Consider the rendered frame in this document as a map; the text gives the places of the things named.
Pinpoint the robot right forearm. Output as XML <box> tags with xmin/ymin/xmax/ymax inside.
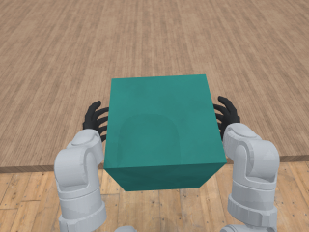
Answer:
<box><xmin>222</xmin><ymin>123</ymin><xmax>280</xmax><ymax>232</ymax></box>

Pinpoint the robot left forearm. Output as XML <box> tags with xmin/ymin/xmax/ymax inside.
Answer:
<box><xmin>53</xmin><ymin>129</ymin><xmax>107</xmax><ymax>232</ymax></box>

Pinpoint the robot right hand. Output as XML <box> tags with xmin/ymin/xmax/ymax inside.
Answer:
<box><xmin>213</xmin><ymin>96</ymin><xmax>240</xmax><ymax>141</ymax></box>

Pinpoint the robot left hand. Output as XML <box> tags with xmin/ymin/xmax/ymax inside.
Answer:
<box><xmin>82</xmin><ymin>101</ymin><xmax>109</xmax><ymax>142</ymax></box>

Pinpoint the carton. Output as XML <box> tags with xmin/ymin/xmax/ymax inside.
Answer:
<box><xmin>103</xmin><ymin>74</ymin><xmax>227</xmax><ymax>191</ymax></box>

